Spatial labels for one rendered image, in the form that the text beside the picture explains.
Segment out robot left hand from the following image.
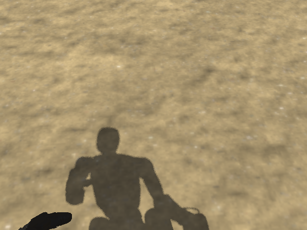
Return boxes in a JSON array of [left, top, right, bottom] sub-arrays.
[[18, 212, 72, 230]]

